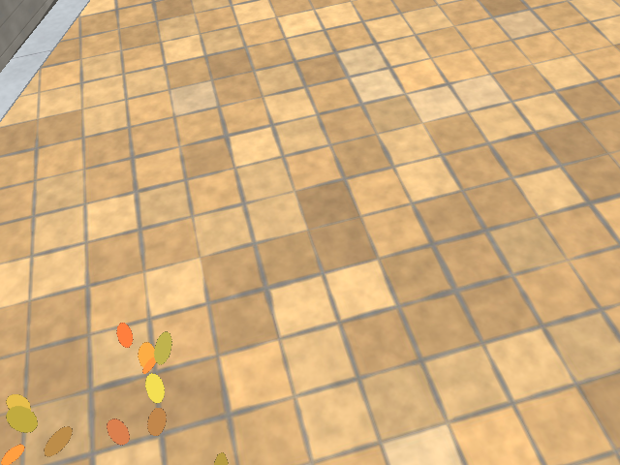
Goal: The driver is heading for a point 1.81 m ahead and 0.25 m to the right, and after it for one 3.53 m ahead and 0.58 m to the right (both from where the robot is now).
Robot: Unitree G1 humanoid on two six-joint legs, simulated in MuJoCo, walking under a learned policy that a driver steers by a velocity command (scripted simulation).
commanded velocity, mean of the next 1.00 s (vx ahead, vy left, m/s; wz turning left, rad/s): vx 0.30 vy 0.00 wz -0.21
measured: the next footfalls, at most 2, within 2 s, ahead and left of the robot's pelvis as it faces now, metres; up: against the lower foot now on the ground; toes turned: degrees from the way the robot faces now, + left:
left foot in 0.28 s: +0.01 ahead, +0.12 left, +0.00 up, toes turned +4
right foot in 0.76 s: +0.32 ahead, -0.12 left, +0.00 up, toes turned -15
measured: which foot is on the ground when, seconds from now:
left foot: up 0.00-0.26, down 0.28-0.76, up 0.78-1.00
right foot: down 0.00-0.28, up 0.30-0.74, down 0.76-1.00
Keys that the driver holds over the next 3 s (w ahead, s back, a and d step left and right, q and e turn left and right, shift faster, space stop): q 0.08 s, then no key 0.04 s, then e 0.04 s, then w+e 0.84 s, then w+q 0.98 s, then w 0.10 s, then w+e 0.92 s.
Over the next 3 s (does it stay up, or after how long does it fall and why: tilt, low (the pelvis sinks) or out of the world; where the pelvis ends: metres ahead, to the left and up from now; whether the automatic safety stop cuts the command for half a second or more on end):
stays up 1.32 -0.20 -0.02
